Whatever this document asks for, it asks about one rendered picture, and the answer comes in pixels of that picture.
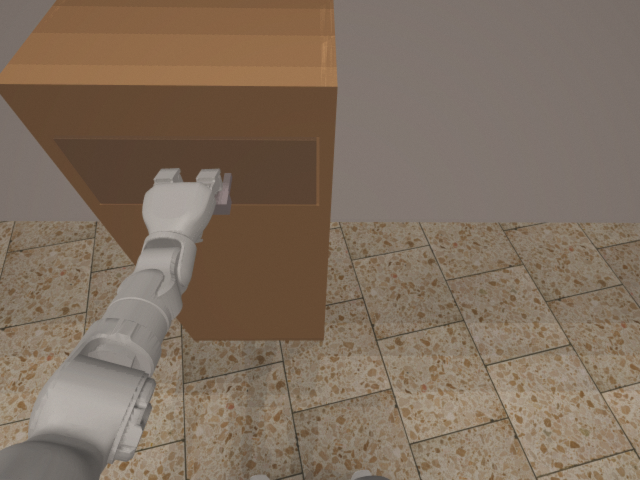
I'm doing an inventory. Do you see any left robot hand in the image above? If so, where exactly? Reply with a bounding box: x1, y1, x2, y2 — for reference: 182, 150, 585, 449
142, 168, 223, 243

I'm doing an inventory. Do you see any drawer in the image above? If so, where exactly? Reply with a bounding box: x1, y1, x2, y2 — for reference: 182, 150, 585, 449
53, 135, 317, 205

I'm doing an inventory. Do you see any handle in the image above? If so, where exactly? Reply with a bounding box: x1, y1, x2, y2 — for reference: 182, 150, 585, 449
213, 173, 232, 215

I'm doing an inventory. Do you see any cabinet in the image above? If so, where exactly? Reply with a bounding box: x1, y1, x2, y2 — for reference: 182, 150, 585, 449
0, 0, 338, 341

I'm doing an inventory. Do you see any left robot forearm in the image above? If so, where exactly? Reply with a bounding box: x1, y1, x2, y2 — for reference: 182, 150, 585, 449
28, 231, 197, 439

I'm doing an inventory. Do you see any left robot upper arm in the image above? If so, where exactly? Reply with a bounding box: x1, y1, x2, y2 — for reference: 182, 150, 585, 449
0, 355, 156, 480

